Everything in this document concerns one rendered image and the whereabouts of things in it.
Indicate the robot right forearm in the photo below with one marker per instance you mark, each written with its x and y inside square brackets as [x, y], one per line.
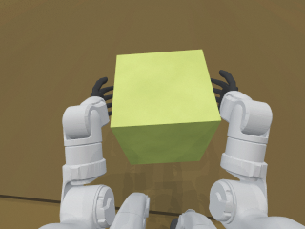
[248, 133]

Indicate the carton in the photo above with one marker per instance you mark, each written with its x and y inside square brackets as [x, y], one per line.
[163, 106]

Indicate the left robot upper arm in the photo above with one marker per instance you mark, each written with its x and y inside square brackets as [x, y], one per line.
[86, 207]

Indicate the robot right thigh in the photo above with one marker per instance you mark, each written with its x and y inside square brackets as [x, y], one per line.
[193, 220]

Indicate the robot right hand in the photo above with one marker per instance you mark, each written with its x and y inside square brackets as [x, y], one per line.
[231, 86]

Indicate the robot left hand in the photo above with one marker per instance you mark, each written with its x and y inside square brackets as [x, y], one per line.
[96, 91]

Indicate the robot left forearm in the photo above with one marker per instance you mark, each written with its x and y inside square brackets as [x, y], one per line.
[82, 132]

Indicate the robot thigh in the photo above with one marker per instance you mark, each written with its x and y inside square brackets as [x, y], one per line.
[132, 212]
[193, 220]

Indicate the robot left thigh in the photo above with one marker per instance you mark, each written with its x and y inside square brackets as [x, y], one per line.
[132, 212]

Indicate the right robot upper arm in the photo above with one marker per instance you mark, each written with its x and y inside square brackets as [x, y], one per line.
[242, 205]

